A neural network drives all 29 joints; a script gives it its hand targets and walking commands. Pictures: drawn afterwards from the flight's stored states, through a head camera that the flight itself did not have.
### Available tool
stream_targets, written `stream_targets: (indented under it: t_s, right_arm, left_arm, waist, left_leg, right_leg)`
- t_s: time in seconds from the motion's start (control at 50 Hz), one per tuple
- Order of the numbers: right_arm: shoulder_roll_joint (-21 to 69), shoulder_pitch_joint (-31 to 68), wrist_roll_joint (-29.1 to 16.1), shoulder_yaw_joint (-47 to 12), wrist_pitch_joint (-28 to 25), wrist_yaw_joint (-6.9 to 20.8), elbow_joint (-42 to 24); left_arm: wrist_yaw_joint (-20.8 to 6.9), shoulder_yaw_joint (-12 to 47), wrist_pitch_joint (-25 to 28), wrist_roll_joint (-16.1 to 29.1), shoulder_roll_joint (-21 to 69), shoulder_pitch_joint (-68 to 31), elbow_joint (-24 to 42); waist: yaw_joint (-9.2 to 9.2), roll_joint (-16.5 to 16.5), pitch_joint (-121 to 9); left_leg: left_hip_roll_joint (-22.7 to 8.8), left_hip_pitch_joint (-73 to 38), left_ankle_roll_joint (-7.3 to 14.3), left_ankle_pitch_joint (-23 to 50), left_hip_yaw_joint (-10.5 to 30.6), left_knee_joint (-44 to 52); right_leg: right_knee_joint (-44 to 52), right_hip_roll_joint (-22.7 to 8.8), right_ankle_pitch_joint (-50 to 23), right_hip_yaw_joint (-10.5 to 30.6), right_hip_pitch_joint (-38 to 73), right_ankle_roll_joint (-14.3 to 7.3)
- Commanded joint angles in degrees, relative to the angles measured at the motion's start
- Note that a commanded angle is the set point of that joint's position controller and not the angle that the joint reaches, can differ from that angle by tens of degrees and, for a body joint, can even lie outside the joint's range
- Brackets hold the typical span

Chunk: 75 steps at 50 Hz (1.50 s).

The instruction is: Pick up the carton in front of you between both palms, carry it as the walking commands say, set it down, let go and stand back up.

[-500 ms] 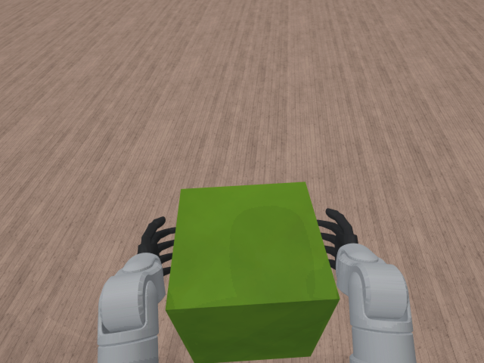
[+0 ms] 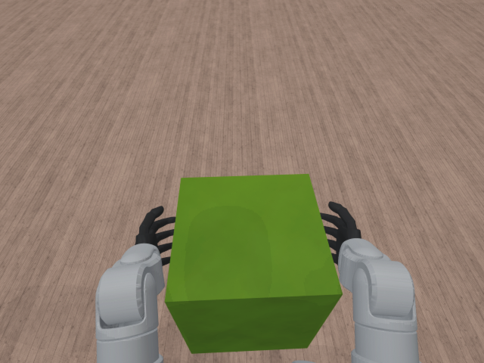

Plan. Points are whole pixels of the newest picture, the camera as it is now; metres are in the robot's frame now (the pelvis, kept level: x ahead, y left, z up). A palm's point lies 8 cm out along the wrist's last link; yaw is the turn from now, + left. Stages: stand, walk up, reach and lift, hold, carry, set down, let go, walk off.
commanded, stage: carry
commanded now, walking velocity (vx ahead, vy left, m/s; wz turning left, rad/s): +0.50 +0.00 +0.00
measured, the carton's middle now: (247, 267) +0.28 -0.01 +0.00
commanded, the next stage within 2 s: none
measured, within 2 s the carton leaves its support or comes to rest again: neither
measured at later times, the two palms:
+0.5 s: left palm (179, 125) +0.59 +0.13 +0.07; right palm (308, 119) +0.61 -0.17 +0.06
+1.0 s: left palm (174, 64) +0.84 +0.16 +0.08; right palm (282, 63) +0.85 -0.14 +0.08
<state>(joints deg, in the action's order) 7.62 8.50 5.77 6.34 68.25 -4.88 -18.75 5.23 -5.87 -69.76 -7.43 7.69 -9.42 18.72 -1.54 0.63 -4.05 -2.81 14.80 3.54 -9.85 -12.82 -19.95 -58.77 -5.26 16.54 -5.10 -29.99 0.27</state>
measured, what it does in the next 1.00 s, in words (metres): walks ahead: right foot, then left foot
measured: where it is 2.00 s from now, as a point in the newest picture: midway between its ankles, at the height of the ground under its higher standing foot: (235, 285)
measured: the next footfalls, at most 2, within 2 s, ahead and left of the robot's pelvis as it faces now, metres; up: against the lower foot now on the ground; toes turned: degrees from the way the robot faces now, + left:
right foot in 0.28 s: +0.38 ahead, -0.13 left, +0.00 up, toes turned -9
left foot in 0.72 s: +0.64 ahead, +0.09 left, +0.00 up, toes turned -14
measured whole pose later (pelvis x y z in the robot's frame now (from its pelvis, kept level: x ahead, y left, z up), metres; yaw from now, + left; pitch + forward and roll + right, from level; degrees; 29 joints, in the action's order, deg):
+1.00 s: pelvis +0.57 +0.00 -0.01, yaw +1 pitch +3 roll +1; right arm 7.7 9.5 6.2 6.3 68.1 -4.4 -19.6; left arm 5.3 -6.4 -69.6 -7.2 7.8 -10.1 20.1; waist 0.2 1.7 -4.6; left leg -1.3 18.1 3.4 -10.7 -12.7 -25.5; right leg -26.7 -4.0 18.8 -6.5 -10.2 1.4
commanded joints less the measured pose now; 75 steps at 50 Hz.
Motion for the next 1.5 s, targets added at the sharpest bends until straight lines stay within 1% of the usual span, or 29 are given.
stream_targets:
  t_s: [0.0,0.08,0.2,0.24,0.26,0.28,0.3,0.32,0.36,0.38,0.4,0.44,0.52,0.6,0.64,0.68,0.7,0.72,0.74,0.76,0.8,0.84,0.88,0.9,0.94,1.02,1.08,1.28,1.48]
  right_arm:
    - [53.71,24.2,-24.36,-41.26,0.08,16.15,-3.5]
    - [50.75,23.07,-23.62,-40.69,0.48,15.89,-4.36]
    - [47.91,21.87,-21.34,-39.39,1.93,14.9,-2.37]
    - [47.91,22.97,-21.49,-39.74,2.26,14.76,-2.45]
    - [47.58,23.07,-21.37,-39.85,2.39,14.72,-2.33]
    - [47.83,24.75,-21.7,-40.55,2.71,14.66,-3.22]
    - [48.69,25.51,-21.81,-41.26,2.71,14.78,-3.81]
    - [50.37,26.42,-21.78,-41.93,2.1,14.94,-2.98]
    - [54.38,26.77,-22.43,-42.29,0.46,15.27,-2.57]
    - [55.8,26.16,-22.39,-42.53,-0.22,15.23,-2.03]
    - [56.76,25.13,-22.14,-42.68,-0.85,15.09,-1.64]
    - [57.31,21.86,-21.21,-42.8,-1.93,14.61,-0.5]
    - [56.51,19.12,-19.86,-43.08,-3.01,13.69,-1.13]
    - [53.34,21.68,-21.55,-43.58,-2.04,13.37,-6.21]
    - [51.14,21.67,-22.11,-43.12,-0.79,13.54,-6.99]
    - [48.93,20.83,-22.01,-42.18,0.44,13.92,-6.22]
    - [47.4,21.28,-21.83,-41.52,1.13,14.06,-5.86]
    - [46.54,20.73,-21.43,-40.6,1.6,14.19,-4.67]
    - [46.97,19.13,-21.15,-39.37,1.63,14.27,-1.88]
    - [48.01,18.57,-21.7,-39.45,1.45,14.45,-1.81]
    - [51.78,20.8,-21.91,-39.63,0.98,14.74,-1.88]
    - [53.39,22.99,-22.09,-39.54,0.58,14.82,-2.59]
    - [53.46,23.12,-21.97,-39.71,0.25,14.96,-3.29]
    - [53.2,23.68,-21.9,-39.83,0.13,15.02,-3.86]
    - [52.77,23.72,-21.58,-40.06,0.49,15.05,-2.61]
    - [50.96,22.08,-20.69,-39.75,1.37,14.85,0.82]
    - [51.51,23.41,-20.87,-39.98,1.35,14.92,1.48]
    - [54.21,22.76,-21.01,-41.45,-0.47,15.26,1.62]
    - [51.37,21.32,-17.59,-40.96,-7.65,15.51,4.16]
  left_arm:
    - [-13.57,41.7,1.92,22.33,54.67,-23.61,3.17]
    - [-13.16,41.71,1.35,22.47,52.43,-23.23,4.58]
    - [-14.2,40.89,-0.84,23.56,48.91,-24.03,4.13]
    - [-14.55,40.03,-1.09,23.65,48.68,-23.13,2.91]
    - [-14.75,39.44,-1.07,23.44,48.54,-22.71,2.01]
    - [-15.04,38.63,-0.79,22.77,48.32,-22.49,0.61]
    - [-15.23,38.52,-0.17,22.79,49.81,-21.65,-1.45]
    - [-15.49,39.43,0.28,23.96,51.94,-22.55,-0.19]
    - [-15.8,40.59,1.62,24.87,55.78,-24.65,1.54]
    - [-15.92,41.04,2.18,25.09,56.73,-25.31,2.17]
    - [-16.06,41.25,2.62,25.43,57.17,-25.19,2.42]
    - [-16.47,41.36,3.19,25.57,56.71,-22.97,2.36]
    - [-17.07,41.27,3.68,25.4,54.41,-20.35,3.02]
    - [-16.35,40.73,3.14,24.86,51.04,-20.26,6.26]
    - [-15.65,40.17,2.34,24.05,49.1,-19.86,6.63]
    - [-15.1,39.72,1.24,23.44,47.18,-20.15,6.31]
    - [-14.9,39.45,0.7,23.12,46.01,-20.09,5.89]
    - [-14.63,40.15,-0.14,23.55,44.99,-21.55,6.98]
    - [-14.47,40.57,-0.97,23.92,45.32,-22.02,7.08]
    - [-14.5,40.75,-1.04,24.14,45.99,-22.16,6.7]
    - [-14.73,41.55,-0.57,24.77,48.99,-25.3,6.79]
    - [-14.86,42.18,0.03,25.19,51.48,-27.32,6.48]
    - [-14.87,42.26,0.61,24.89,52.6,-26.37,6.29]
    - [-14.89,42.24,0.72,24.75,52.84,-26.34,6.34]
    - [-15.0,41.48,0.24,24.13,52.17,-25.75,4.96]
    - [-15.55,40.06,-0.49,23.34,50.53,-22.76,0.2]
    - [-15.77,39.71,-0.24,23.32,51.01,-23.52,-0.95]
    - [-15.66,40.56,1.85,22.9,53.33,-22.78,-0.53]
    - [-15.82,40.67,9.19,19.67,50.8,-21.37,-2.93]
  waist:
    - [0.93,-8.3,-14.4]
    - [0.69,-8.53,-10.0]
    - [0.35,-9.7,-4.8]
    - [2.0,-8.25,-8.59]
    - [3.05,-5.16,-12.33]
    - [3.81,6.62,-17.14]
    - [3.65,20.01,-19.88]
    - [3.09,14.57,-19.15]
    - [2.67,4.04,-18.08]
    - [2.31,2.52,-17.45]
    - [2.25,3.5,-17.34]
    - [2.14,5.71,-16.2]
    - [1.96,7.77,-12.23]
    - [2.35,9.81,-10.38]
    - [2.25,9.12,-10.34]
    - [1.02,4.73,-10.81]
    - [0.95,1.92,-12.79]
    - [0.57,-8.17,-18.31]
    - [0.35,-14.23,-22.06]
    - [1.12,-12.01,-21.75]
    - [1.89,-9.44,-20.61]
    - [1.76,-10.63,-20.53]
    - [1.81,-7.21,-21.98]
    - [1.77,-5.59,-21.45]
    - [1.47,-1.61,-18.9]
    - [1.47,0.59,-16.08]
    - [1.41,0.54,-16.4]
    - [1.45,0.54,-17.09]
    - [1.4,-0.01,-14.61]
  left_leg:
    - [-14.27,-17.9,3.41,7.1,13.04,11.71]
    - [-11.65,-19.12,3.26,12.09,7.54,11.52]
    - [-11.61,-20.87,1.48,20.68,4.32,7.58]
    - [-9.0,-17.78,-0.71,28.64,0.1,-4.81]
    - [-6.86,-10.82,-2.2,26.02,-1.31,-15.52]
    - [-2.49,4.03,-4.95,13.38,-0.45,-32.17]
    - [4.67,18.32,-6.24,-13.76,3.93,-46.69]
    - [1.45,22.46,-4.42,-17.21,10.48,-54.04]
    - [-3.59,22.13,-1.97,-12.11,13.16,-51.88]
    - [-5.05,20.55,-1.93,-9.06,13.51,-47.16]
    - [-4.96,18.72,-2.24,-6.92,12.21,-43.83]
    - [-4.04,18.26,-2.96,-4.99,9.63,-38.09]
    - [-1.53,17.8,-4.89,-0.82,4.89,-23.09]
    - [1.08,12.61,-5.01,8.7,1.66,-12.17]
    - [1.27,7.65,-4.51,13.51,1.06,-7.74]
    - [2.05,-4.0,-4.2,22.32,-0.55,0.81]
    - [-3.12,-12.06,-4.14,33.91,3.53,-0.53]
    - [-14.73,-24.28,1.1,59.59,14.79,-7.37]
    - [-19.13,-28.97,7.56,63.16,22.25,-5.87]
    - [-19.45,-26.57,8.45,56.79,22.14,-2.89]
    - [-16.44,-21.55,5.38,39.38,18.1,0.43]
    - [-13.7,-17.49,2.87,28.71,14.57,1.53]
    - [-11.3,-14.33,1.11,18.0,10.55,0.24]
    - [-10.12,-12.83,0.16,14.75,8.95,-0.49]
    - [-7.91,-10.46,-0.9,17.27,7.41,-3.97]
    - [-7.74,-9.28,-0.88,32.27,7.63,-9.6]
    - [-7.01,-8.47,-1.22,35.99,7.09,-11.71]
    - [-6.01,-6.54,-1.75,29.98,6.95,-13.38]
    - [-6.65,-5.43,-1.75,22.71,7.63,-12.16]
  right_leg:
    - [8.78,-1.51,-4.96,-0.17,-5.85,0.93]
    - [21.6,-0.32,-11.05,-3.72,-5.78,1.45]
    - [31.09,1.26,-14.21,-7.08,0.01,-0.9]
    - [34.2,5.49,-10.46,-11.29,14.17,-1.68]
    - [33.47,4.32,-8.14,-9.61,26.31,-2.08]
    - [37.91,-9.92,-0.13,13.39,38.85,-7.55]
    - [46.59,-18.82,-2.8,33.81,47.29,-13.85]
    - [45.91,-19.16,-11.8,31.01,46.5,-13.87]
    - [43.83,-16.31,-20.6,19.39,39.43,-10.57]
    - [45.01,-14.96,-19.42,15.53,36.23,-8.41]
    - [46.32,-13.86,-17.11,12.11,34.47,-7.05]
    - [48.0,-12.71,-17.99,7.48,33.15,-6.94]
    - [45.54,-9.24,-34.28,-1.89,32.82,-6.45]
    - [42.26,-7.72,-42.56,-6.12,32.35,-4.83]
    - [38.88,-7.42,-39.08,-7.04,31.54,-3.57]
    - [29.74,-4.4,-34.76,-9.22,26.98,-0.66]
    - [24.16,-2.7,-24.9,-8.85,22.35,1.22]
    - [14.66,-0.32,-3.68,-5.4,13.98,2.84]
    - [9.13,3.31,14.86,-1.81,8.9,3.49]
    - [9.47,2.12,18.45,1.62,7.92,2.66]
    - [21.44,0.52,19.24,2.87,10.14,0.87]
    - [29.91,1.65,10.52,0.51,16.02,0.81]
    - [36.05,1.16,-1.33,-1.26,21.35,1.14]
    - [37.3,-0.54,-5.24,-0.46,21.87,1.37]
    - [35.4,-4.57,-14.03,2.01,21.42,1.48]
    - [32.08,-4.38,-26.86,1.07,21.1,1.6]
    - [30.75,-3.96,-32.96,0.62,22.0,1.77]
    - [29.49,-4.2,-36.09,0.2,24.39,0.96]
    - [30.67,-4.05,-26.78,0.09,22.62,0.09]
